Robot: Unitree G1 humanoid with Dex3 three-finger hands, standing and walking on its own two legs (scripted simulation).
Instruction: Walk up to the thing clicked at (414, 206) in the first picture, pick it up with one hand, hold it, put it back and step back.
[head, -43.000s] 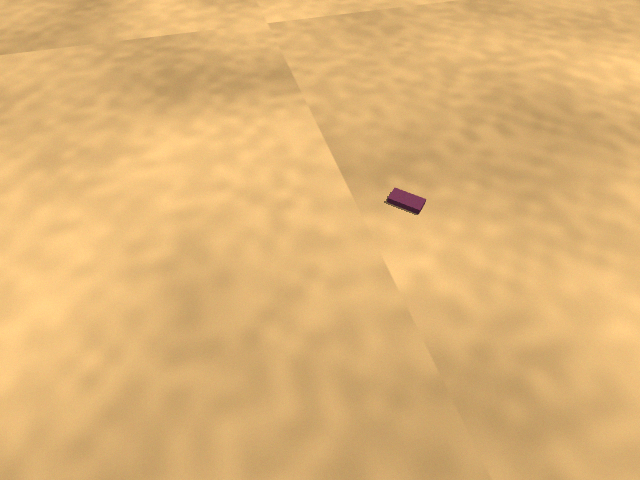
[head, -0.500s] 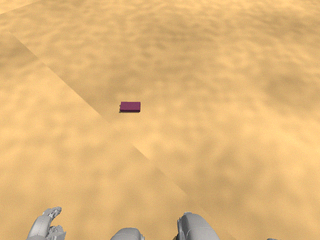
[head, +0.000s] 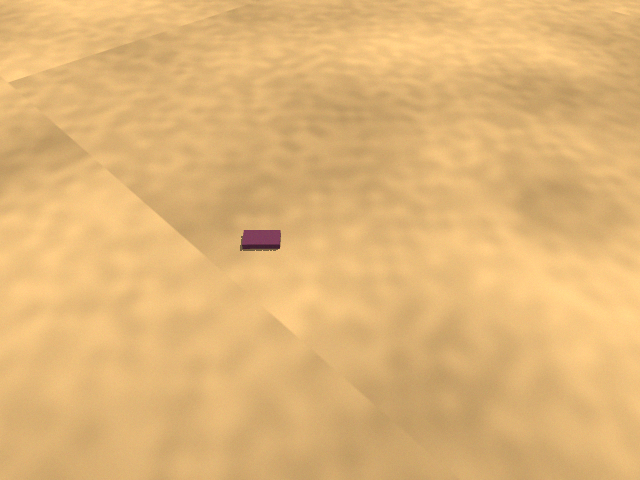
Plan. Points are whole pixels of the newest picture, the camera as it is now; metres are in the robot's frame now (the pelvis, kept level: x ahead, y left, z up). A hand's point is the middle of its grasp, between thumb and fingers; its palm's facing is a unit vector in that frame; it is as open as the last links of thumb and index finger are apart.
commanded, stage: step back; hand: left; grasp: from above
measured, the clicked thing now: (261, 239) +1.09 +0.26 -0.75
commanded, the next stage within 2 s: stand in 0.56 s
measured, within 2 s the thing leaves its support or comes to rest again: neither
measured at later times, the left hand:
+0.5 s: hand (150, 476) +0.15 +0.25 -0.15, palm faces +0.03 -0.95 -0.33, open 7.4 cm
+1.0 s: hand out of the picture +0.14 +0.23 -0.13, palm faces -0.02 -0.94 -0.34, open 7.4 cm
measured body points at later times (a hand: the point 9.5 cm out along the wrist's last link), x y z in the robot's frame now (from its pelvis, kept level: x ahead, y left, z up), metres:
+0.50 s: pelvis +0.05 -0.01 +0.00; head +0.07 +0.00 +0.45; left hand +0.15 +0.29 -0.13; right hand +0.13 -0.32 -0.12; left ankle +0.06 +0.11 -0.73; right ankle +0.04 -0.14 -0.73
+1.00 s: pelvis +0.05 -0.02 +0.02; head +0.06 -0.02 +0.47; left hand +0.14 +0.28 -0.11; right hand +0.16 -0.31 -0.11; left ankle +0.06 +0.11 -0.73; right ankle +0.04 -0.14 -0.73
